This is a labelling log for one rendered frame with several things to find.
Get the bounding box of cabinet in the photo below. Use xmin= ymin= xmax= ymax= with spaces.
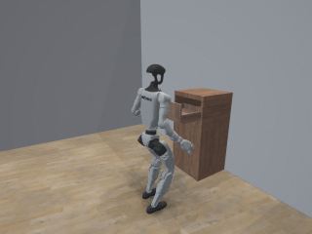
xmin=173 ymin=88 xmax=233 ymax=181

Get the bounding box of robot right hand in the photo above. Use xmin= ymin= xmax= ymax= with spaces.
xmin=180 ymin=139 xmax=195 ymax=156

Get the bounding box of drawer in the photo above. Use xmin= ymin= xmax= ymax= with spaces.
xmin=167 ymin=101 xmax=202 ymax=125

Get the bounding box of humanoid robot head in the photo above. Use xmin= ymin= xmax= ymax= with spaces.
xmin=145 ymin=64 xmax=166 ymax=93

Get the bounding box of left robot upper arm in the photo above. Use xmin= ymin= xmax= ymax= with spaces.
xmin=131 ymin=88 xmax=145 ymax=116

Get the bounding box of robot right forearm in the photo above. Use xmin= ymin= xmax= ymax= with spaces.
xmin=163 ymin=120 xmax=184 ymax=146

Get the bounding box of right robot upper arm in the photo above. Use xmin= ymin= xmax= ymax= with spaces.
xmin=158 ymin=92 xmax=172 ymax=129

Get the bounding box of right robot thigh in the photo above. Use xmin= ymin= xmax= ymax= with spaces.
xmin=152 ymin=139 xmax=175 ymax=179

